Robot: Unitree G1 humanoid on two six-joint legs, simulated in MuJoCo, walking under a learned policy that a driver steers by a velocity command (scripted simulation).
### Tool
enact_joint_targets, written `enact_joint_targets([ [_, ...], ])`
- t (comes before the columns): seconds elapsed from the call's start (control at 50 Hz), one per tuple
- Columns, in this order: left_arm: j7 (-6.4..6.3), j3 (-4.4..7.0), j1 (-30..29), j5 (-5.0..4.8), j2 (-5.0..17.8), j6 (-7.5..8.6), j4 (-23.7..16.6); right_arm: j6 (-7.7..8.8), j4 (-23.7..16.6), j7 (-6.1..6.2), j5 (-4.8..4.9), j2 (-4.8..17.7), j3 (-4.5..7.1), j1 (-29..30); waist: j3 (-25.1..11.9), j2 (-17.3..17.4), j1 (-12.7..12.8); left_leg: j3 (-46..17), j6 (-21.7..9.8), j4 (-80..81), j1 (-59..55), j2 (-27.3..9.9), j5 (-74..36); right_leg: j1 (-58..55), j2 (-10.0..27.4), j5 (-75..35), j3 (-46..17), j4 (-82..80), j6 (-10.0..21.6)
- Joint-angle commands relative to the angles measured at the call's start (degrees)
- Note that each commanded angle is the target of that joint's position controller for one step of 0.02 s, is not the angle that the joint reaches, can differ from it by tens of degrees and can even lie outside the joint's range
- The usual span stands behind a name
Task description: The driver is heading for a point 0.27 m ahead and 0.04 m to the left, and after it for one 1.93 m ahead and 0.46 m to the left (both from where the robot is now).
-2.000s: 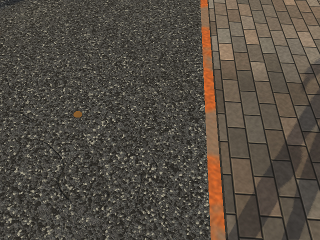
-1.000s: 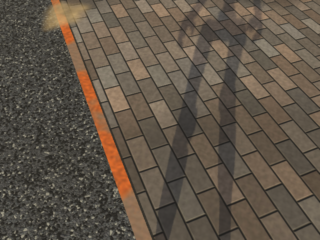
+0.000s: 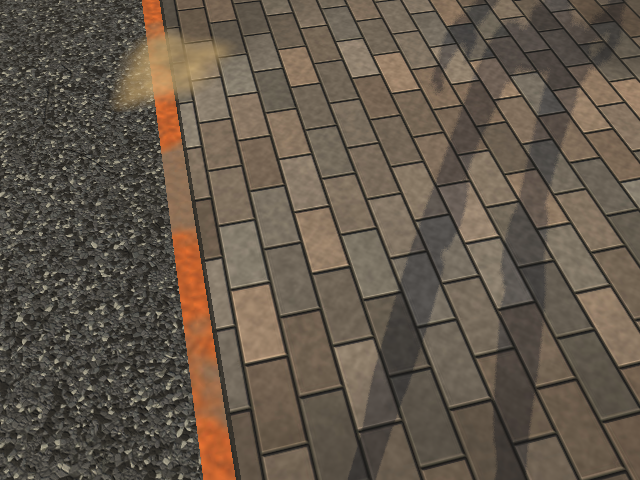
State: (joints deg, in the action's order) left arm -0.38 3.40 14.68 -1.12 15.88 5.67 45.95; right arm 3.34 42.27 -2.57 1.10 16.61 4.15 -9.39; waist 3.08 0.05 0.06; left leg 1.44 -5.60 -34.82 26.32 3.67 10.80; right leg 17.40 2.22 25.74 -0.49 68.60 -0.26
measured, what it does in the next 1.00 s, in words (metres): walks ahead, turning left: right foot, then left foot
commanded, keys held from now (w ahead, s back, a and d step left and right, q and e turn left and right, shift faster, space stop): w+q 0.68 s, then w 0.32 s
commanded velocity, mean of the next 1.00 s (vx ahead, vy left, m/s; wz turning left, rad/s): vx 0.50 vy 0.00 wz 0.49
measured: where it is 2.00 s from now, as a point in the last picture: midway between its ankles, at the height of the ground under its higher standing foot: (183, 253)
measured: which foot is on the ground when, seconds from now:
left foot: down 0.00-0.42, up 0.44-0.90, down 0.92-1.00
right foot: up 0.00-0.38, down 0.40-0.92, up 0.94-1.00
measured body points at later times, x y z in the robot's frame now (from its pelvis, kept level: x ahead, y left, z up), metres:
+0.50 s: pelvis +0.29 -0.03 +0.01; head +0.31 -0.02 +0.46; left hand +0.40 +0.28 -0.07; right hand +0.44 -0.28 -0.11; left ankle +0.13 +0.06 -0.64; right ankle +0.38 -0.11 -0.72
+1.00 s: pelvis +0.51 +0.12 +0.00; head +0.54 +0.15 +0.45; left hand +0.39 +0.38 -0.13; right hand +0.81 +0.01 -0.08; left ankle +0.53 +0.24 -0.72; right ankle +0.44 -0.09 -0.63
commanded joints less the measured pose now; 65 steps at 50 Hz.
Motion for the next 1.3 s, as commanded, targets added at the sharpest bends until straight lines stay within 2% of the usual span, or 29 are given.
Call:
enact_joint_targets([
  [0.02, -0.29, 1.71, -3.8, 1.16, 7.5, 2.65, -6.8, 0.66, -3.1, 0.71, -0.31, 6.1, 1.59, -5.1, -7.8, 0.8, -1.3, -25.3, -11.3, 18.7, -23.7, -15.4, -8.0, 22.5, 4.1, -6.0, -4.6, 0.2, 1.1],
  [0.06, -0.28, 1.93, -2.0, 1.72, 6.8, 1.14, -6.8, 0.69, -4.5, 1.11, -0.77, 6.0, 1.51, -3.4, -6.8, 2.4, 0.9, -22.3, -11.5, 21.0, -17.2, -13.4, -13.3, 18.1, 4.6, -8.3, -4.1, -3.6, -0.2],
  [0.12, -0.58, 1.44, -4.6, 2.16, 5.0, -0.03, -7.9, 0.94, -4.1, 2.15, -0.43, 8.0, 2.05, -5.3, -5.1, 2.3, 0.7, -17.6, -11.1, 22.0, -13.1, -11.5, -18.7, 18.6, 3.6, -14.4, -2.7, -11.8, -2.7],
  [0.2, -0.08, 0.56, -13.2, 1.77, 3.1, 0.39, -10.0, 0.25, -3.2, 3.17, 0.18, 8.3, 2.14, -8.5, -3.9, 4.6, -2.8, -15.4, -7.7, 20.7, -12.5, -8.3, -12.9, 16.3, 0.4, -27.9, -2.4, -29.2, -3.5],
  [0.28, 1.18, 0.71, -18.6, 0.8, 4.3, 1.43, -11.7, -0.49, -2.2, 3.53, 0.53, 8.6, 2.24, -11.6, -3.2, 5.6, -4.8, -20.2, -6.9, 17.6, -15.7, -10.1, -8.1, 13.6, -2.0, -29.8, -3.1, -37.9, -2.8],
  [0.34, 1.81, 1.55, -17.1, 0.6, 6.3, 2.32, -11.7, -1.04, -2.3, 3.89, 0.4, 8.5, 2.37, -11.4, -3.5, 7.1, -3.2, -25.4, -5.7, 12.9, -19.9, -11.8, -8.2, 10.5, -2.5, -23.9, -4.2, -41.3, -0.9],
  [0.38, 1.4, 2.69, -9.1, 0.86, 8.0, 2.87, -9.8, -1.21, -3.3, 3.8, 0.27, 7.1, 2.0, -9.3, -6.5, 7.7, 1.3, -25.2, -3.6, 6.2, -18.9, -9.2, -13.3, -1.0, -2.6, -23.3, -2.8, -44.8, 1.8],
  [0.4, 0.95, 3.52, -1.4, 1.91, 10.5, 3.08, -8.9, -0.93, -4.4, 3.45, -0.29, 4.3, 0.91, -8.4, -13.5, 4.6, 5.0, -21.8, -1.6, -6.3, -13.4, -6.2, -10.9, -15.0, 4.3, -22.4, -8.5, -43.0, 5.2],
  [0.42, 0.63, 4.84, 6.4, 2.95, 15.3, 2.5, -7.5, -0.47, -5.6, 3.55, 0.66, 0.9, -0.16, -15.3, -22.7, -10.1, 4.2, -13.5, 3.0, -26.2, 6.0, 2.1, 6.8, -37.3, 17.5, -13.5, -30.2, -44.4, 14.0],
  [0.44, 1.13, 4.24, 7.4, 1.47, 12.4, 1.94, -6.8, -0.18, -5.8, 3.54, 1.0, 3.7, -0.2, -17.0, -22.8, -17.6, 3.7, -12.5, 3.9, -36.1, 16.6, 0.2, 23.4, -39.2, 22.7, -1.3, -45.1, -49.8, 16.1],
  [0.46, 0.89, 3.01, 4.6, 0.95, 8.0, 1.53, -7.5, -0.45, -5.4, 3.43, 1.13, 8.4, 1.06, -12.8, -14.3, -10.3, 4.8, -12.9, 4.3, -40.5, 20.0, -3.1, 18.6, -32.0, 20.7, 3.8, -38.3, -51.1, 13.7],
  [0.48, 0.67, 2.41, 1.7, 1.23, 6.6, 0.92, -7.9, -0.83, -6.2, 3.41, 0.55, 8.8, 1.26, -8.6, -8.8, -5.8, 4.5, -10.3, 4.6, -40.6, 19.3, -5.1, 14.1, -24.3, 18.2, -0.9, -29.9, -51.9, 11.6],
  [0.5, 0.65, 1.93, -0.6, 1.45, 5.5, 0.6, -7.5, -0.92, -7.0, 3.2, -0.06, 8.1, 1.37, -6.3, -4.8, -4.1, 3.3, -9.6, 4.7, -38.0, 17.9, -6.7, 11.0, -17.5, 15.8, -7.0, -23.9, -53.6, 10.9],
  [0.54, 0.6, 1.43, -2.6, 1.79, 4.4, 0.79, -6.9, -1.52, -7.2, 2.63, 0.44, 6.0, 1.44, -6.9, -2.5, -6.6, 1.0, -8.7, 4.7, -34.6, 13.5, -9.2, 7.9, -10.5, 12.5, -13.7, -15.5, -56.6, 9.9],
  [0.7, 0.39, 2.55, -1.2, 1.36, 8.2, 0.91, -2.9, -1.62, -9.4, 1.5, 0.14, 2.3, 0.25, 0.4, -1.5, -3.5, 2.3, -5.7, 5.9, -16.2, 14.6, -10.0, -8.6, -12.5, 11.4, -29.7, 1.3, -59.6, 10.4],
  [0.76, 0.51, 2.59, 2.1, 0.63, 9.4, 0.25, -0.9, -0.87, -10.9, 0.53, 0.08, 0.7, -0.61, 6.3, 0.2, -2.8, 4.5, -2.7, 4.9, -6.7, 11.2, -8.4, -11.5, -13.6, 11.5, -29.4, 4.1, -59.8, 9.9],
  [0.82, 0.76, 2.95, 4.5, -0.51, 11.1, -0.68, 1.1, -0.6, -12.7, -0.18, 0.24, 1.5, -0.52, 9.8, 1.8, -3.4, 4.6, -1.2, 3.1, -1.3, 10.8, -7.2, -6.6, -18.7, 14.0, -32.7, 4.0, -58.4, 9.7],
  [0.86, 0.59, 3.2, 4.3, -1.03, 12.4, -1.37, 1.9, -0.55, -13.0, -0.33, -0.18, 3.2, 0.19, 8.2, 0.2, -5.0, 2.2, 0.8, 1.0, 1.4, 5.9, -4.9, -1.3, -21.5, 14.7, -46.9, 5.1, -53.3, 8.8],
  [0.9, 0.11, 2.68, 3.8, -1.01, 12.1, -1.97, 2.5, -0.69, -8.9, 0.25, -0.48, 7.4, 2.68, -5.7, -8.4, -4.8, -5.8, 3.4, -2.0, 6.2, -15.8, -0.8, -5.5, -17.2, 11.6, -59.9, 9.3, -36.3, 6.1],
  [0.92, -0.13, 1.4, 3.9, 0.54, 9.4, -1.67, 1.2, -1.14, -6.9, 1.24, -0.61, 11.8, 4.2, -15.5, -15.5, 0.2, -9.6, -7.5, -4.9, 3.5, -34.3, -8.8, -9.4, -3.5, 9.2, -43.3, 10.1, -19.4, 3.7],
  [0.94, 0.83, -1.24, 10.6, 1.58, 1.9, -0.41, -0.7, -0.91, -6.6, 1.48, -0.6, 17.5, 4.62, -15.6, -23.3, 15.4, -3.6, -37.9, -15.4, 9.1, -51.0, -24.4, -0.8, 18.8, -1.3, 5.2, 6.1, 1.2, 0.3],
  [0.96, 1.35, 0.09, 6.0, -0.35, 7.6, 0.89, 0.5, -0.53, -7.0, 1.28, -0.55, 11.8, 3.2, -17.3, -26.5, 8.7, -7.6, -43.8, -15.4, 14.6, -50.4, -25.5, 3.2, 23.8, -0.8, 8.4, -3.9, 7.7, 0.9],
  [0.98, 1.54, 0.76, 0.1, -2.02, 9.6, 1.4, -1.9, -0.01, -6.4, 1.11, -0.83, 9.9, 2.35, -14.2, -17.0, 7.5, -7.3, -34.0, -12.7, 15.4, -43.7, -23.2, -1.4, 28.1, 1.6, 4.1, -3.2, 8.4, 1.5],
  [1.02, 0.89, 0.65, -2.5, -0.11, 8.5, 1.39, -2.0, 0.39, -6.4, 1.0, -0.76, 6.5, 1.25, -7.1, -8.6, 3.3, -3.2, -22.0, -9.8, 17.4, -28.5, -18.5, -12.0, 24.4, 5.4, -4.3, -2.3, 1.0, 1.4],
  [1.06, 1.07, 0.69, 0.5, 0.14, 7.2, 0.08, -1.1, 1.01, -6.6, 0.95, -1.39, 4.9, 0.81, -4.7, -7.4, 4.2, 0.1, -18.3, -9.7, 21.4, -21.1, -16.9, -14.2, 18.3, 6.7, -8.0, -3.0, -2.2, 0.7],
  [1.1, 0.97, 0.37, 0.9, 0.46, 5.4, -1.07, -0.9, 1.83, -5.6, 1.09, -0.98, 5.7, 1.03, -4.4, -5.7, 3.4, 1.4, -15.1, -10.3, 24.4, -17.7, -16.7, -16.1, 18.0, 6.8, -10.3, -2.5, -5.8, -0.4],
  [1.16, 0.82, -0.03, -4.5, 1.19, 4.4, -1.52, -2.5, 2.13, -3.7, 1.8, -0.96, 6.9, 1.32, -6.0, -2.7, 2.6, 0.4, -10.8, -9.5, 26.5, -17.1, -15.5, -16.8, 21.3, 6.7, -19.3, -2.3, -15.1, -1.7],
  [1.24, 1.82, -0.8, -12.2, 0.72, 3.1, -0.77, -4.2, 1.71, -1.5, 2.43, -0.62, 8.1, 1.51, -8.9, -0.5, 3.0, -2.6, -6.1, -6.8, 27.1, -17.2, -13.4, -12.7, 18.3, 4.1, -31.4, -0.4, -30.0, -1.3],
  [1.3, 2.59, -0.87, -16.5, 0.32, 3.7, -0.45, -5.8, 1.32, 0.8, 2.46, -0.14, 9.0, 1.77, -12.0, 0.7, 3.3, -4.2, -6.8, -6.3, 25.8, -21.4, -15.5, -10.5, 18.3, 2.8, -31.7, -0.4, -35.1, -0.3],
])
Velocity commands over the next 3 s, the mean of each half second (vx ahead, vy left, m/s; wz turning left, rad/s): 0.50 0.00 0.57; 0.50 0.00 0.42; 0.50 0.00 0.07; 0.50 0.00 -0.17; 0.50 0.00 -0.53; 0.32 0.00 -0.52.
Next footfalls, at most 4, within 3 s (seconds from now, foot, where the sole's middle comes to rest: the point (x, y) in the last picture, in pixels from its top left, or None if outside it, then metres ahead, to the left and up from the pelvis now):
0.40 right None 0.42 -0.10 -0.76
0.92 left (207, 414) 0.57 0.26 -0.76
1.44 right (247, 263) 0.95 0.20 -0.76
1.96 left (115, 222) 1.08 0.55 -0.76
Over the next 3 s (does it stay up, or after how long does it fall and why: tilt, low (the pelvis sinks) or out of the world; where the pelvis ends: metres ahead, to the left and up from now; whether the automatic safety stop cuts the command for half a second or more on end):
stays up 1.50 0.46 0.00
